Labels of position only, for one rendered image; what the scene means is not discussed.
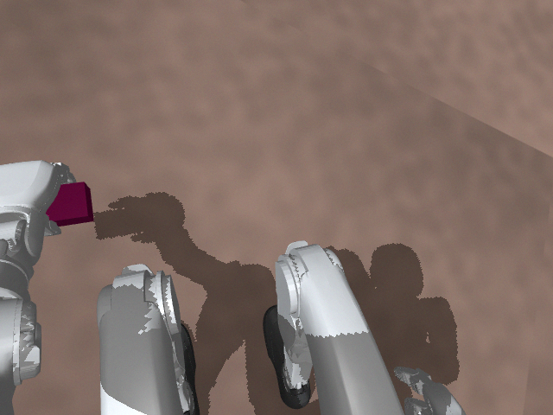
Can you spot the right robot hand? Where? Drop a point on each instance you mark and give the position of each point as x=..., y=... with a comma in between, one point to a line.
x=438, y=399

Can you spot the left robot foot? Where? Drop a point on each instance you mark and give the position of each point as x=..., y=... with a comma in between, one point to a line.
x=190, y=367

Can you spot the left robot arm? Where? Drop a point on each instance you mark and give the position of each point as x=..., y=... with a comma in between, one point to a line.
x=21, y=240

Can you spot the right robot foot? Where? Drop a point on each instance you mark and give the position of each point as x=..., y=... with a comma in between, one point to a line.
x=293, y=398

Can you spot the small box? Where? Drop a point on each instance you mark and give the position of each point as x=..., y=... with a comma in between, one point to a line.
x=72, y=205

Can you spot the left robot hand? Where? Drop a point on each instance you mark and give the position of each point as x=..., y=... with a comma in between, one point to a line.
x=34, y=185

